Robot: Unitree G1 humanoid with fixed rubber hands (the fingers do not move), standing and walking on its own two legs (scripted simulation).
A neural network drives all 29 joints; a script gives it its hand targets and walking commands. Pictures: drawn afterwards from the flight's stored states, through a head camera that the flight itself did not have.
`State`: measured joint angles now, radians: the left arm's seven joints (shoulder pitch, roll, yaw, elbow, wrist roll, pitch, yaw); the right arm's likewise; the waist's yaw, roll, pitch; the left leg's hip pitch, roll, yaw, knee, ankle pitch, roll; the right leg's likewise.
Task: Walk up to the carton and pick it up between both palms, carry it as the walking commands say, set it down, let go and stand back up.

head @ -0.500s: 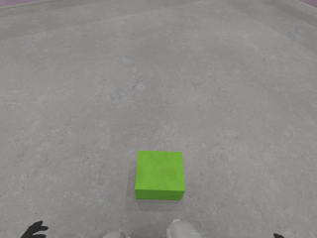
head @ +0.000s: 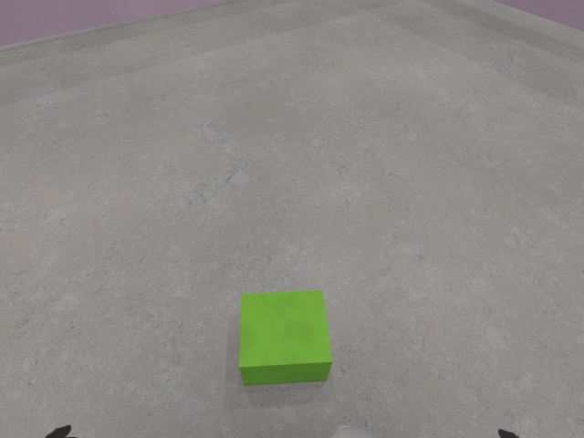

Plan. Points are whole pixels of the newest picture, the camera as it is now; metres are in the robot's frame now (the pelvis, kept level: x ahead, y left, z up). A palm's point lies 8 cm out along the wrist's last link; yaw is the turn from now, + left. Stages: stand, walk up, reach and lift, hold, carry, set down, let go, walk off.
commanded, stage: walk up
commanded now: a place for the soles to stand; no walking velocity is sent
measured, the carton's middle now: (284, 337) +0.51 +0.00 -0.64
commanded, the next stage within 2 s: reach and lift in 1.32 s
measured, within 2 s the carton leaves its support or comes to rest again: neither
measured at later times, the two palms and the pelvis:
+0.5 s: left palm out of the picture +0.11 +0.30 -0.08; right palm out of the picture +0.07 -0.34 -0.09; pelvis +0.00 -0.01 +0.01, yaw +1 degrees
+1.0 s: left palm out of the picture +0.09 +0.31 -0.07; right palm out of the picture +0.10 -0.31 -0.09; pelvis -0.01 +0.00 +0.02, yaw +3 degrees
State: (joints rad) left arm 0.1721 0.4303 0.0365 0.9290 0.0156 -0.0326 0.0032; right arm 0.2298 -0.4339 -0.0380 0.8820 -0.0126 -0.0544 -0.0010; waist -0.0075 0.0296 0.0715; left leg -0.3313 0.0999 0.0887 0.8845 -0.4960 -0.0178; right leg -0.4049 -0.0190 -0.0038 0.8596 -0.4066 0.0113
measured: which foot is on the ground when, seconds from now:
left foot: down 0.00-1.00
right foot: down 0.00-1.00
